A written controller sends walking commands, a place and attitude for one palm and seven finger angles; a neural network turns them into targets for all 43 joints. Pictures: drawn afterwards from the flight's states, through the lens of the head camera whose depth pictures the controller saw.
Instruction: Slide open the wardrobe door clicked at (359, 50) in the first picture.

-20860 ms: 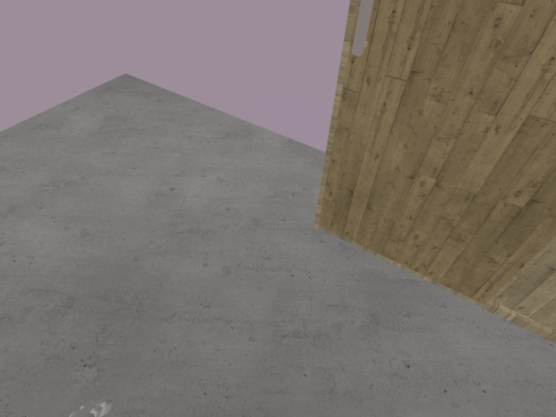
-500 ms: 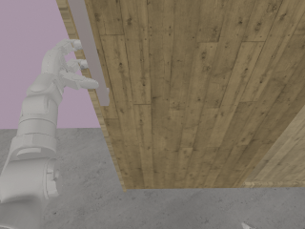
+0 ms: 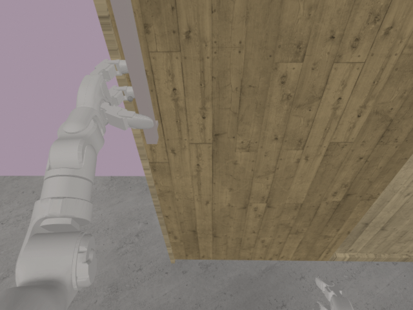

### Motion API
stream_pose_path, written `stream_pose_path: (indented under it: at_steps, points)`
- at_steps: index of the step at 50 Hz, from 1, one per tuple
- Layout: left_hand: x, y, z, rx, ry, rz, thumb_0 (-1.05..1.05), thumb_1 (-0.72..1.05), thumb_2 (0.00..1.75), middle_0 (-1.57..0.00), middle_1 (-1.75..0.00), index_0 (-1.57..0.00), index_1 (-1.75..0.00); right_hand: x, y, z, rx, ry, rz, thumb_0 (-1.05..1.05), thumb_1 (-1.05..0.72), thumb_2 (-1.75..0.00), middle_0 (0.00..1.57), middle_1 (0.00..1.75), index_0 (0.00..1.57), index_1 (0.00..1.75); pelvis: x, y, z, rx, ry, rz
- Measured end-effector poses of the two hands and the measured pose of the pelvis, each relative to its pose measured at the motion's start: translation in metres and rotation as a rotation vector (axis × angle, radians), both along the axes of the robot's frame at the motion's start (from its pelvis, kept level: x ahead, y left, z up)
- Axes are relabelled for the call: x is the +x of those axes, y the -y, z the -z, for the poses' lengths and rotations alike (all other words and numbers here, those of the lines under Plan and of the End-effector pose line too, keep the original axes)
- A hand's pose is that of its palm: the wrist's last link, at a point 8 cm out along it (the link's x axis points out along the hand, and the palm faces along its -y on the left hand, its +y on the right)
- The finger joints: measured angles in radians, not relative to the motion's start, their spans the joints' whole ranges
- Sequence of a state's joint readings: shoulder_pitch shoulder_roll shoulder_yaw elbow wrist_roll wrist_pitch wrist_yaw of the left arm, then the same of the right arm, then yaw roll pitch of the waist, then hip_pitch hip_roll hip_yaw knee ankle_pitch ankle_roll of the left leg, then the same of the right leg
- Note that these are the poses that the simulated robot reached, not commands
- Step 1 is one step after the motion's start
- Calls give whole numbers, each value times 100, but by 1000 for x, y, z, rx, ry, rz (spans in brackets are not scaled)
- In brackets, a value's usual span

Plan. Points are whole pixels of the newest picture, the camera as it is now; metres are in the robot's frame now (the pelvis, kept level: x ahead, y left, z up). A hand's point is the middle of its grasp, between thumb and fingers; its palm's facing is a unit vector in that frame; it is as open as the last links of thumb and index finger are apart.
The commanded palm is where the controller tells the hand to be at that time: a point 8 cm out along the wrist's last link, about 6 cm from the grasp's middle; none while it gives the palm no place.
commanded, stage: slide the fingers in behind the handle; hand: left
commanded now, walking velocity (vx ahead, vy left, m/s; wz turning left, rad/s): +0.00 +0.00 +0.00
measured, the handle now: (141, 76) +0.48 +0.16 +0.24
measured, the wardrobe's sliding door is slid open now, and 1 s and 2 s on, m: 0.00 0.00 0.00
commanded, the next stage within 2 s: grip the handle and tug to test in 1.20 s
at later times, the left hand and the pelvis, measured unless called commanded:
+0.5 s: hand (147, 97) +0.42 +0.13 +0.23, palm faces +0.03 -1.00 +0.00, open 14.0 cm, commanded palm +0.39 +0.19 +0.23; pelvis +0.00 -0.01 +0.00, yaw -1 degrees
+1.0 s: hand (148, 97) +0.42 +0.13 +0.23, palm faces +0.05 -1.00 -0.01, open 14.1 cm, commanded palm +0.40 +0.18 +0.23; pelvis +0.01 -0.01 +0.00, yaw +1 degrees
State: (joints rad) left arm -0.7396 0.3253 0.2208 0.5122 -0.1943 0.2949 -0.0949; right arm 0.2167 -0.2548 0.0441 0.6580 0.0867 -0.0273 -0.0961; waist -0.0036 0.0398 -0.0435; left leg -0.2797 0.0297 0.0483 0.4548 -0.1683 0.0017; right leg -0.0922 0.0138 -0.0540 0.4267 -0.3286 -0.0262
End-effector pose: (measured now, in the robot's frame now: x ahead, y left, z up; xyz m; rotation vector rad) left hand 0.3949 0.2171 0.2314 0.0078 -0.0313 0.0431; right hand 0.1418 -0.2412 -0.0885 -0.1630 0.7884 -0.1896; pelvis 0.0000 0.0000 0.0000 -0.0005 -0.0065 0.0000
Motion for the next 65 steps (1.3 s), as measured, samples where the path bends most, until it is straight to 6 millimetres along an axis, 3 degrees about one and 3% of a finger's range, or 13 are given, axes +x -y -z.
stream_pose_path:
  at_steps: [22, 47, 57, 65]
  points:
    - [7, 27, -1, -10, 5, 12, -1, -50, 30, -30, -120, -30, -120, -27, 9, 11, 11, -73, 39, 2, -90, -90, 20, 30, 20, 30, 2, 4, -1, 5, 5, 12]
    - [4, 34, -1, -1, -7, -8, -1, -50, 30, -28, -120, -26, -120, 13, 8, 5, 15, -19, -23, 1, -90, -90, 20, 30, 20, 30, 8, 11, -1, 11, 5, -8]
    - [11, 34, -1, -10, -10, 7, -1, -50, 30, -29, -120, -28, -120, 10, 6, 6, 15, -35, -16, 1, -90, -90, 20, 30, 20, 30, 10, 10, -1, 12, -2, -5]
    - [6, 33, -1, -12, 11, 5, -1, -50, 30, -29, -120, -28, -120, 4, 7, 7, 22, -39, 6, 2, -90, -90, 20, 30, 20, 30, 12, 7, -1, 12, 5, 7]
